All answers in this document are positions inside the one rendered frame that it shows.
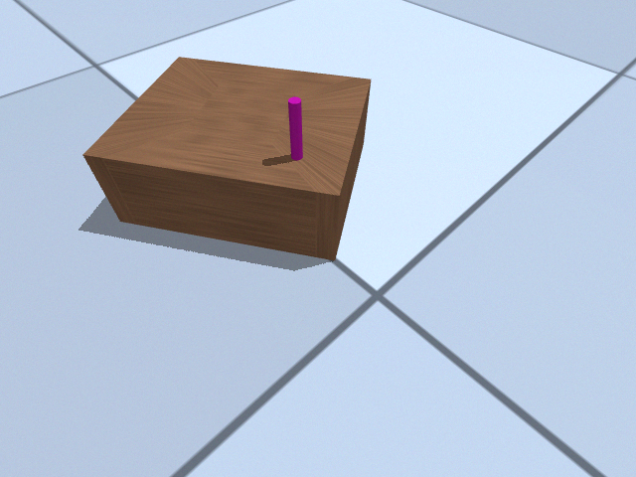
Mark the can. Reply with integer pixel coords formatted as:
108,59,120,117
288,97,303,160

